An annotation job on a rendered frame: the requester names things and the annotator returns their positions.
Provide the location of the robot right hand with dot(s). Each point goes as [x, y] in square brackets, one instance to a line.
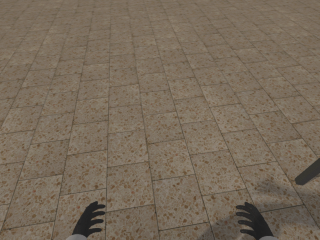
[257, 223]

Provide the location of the table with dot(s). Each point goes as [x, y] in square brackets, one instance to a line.
[309, 173]

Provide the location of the robot left hand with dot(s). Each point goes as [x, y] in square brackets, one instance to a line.
[85, 222]

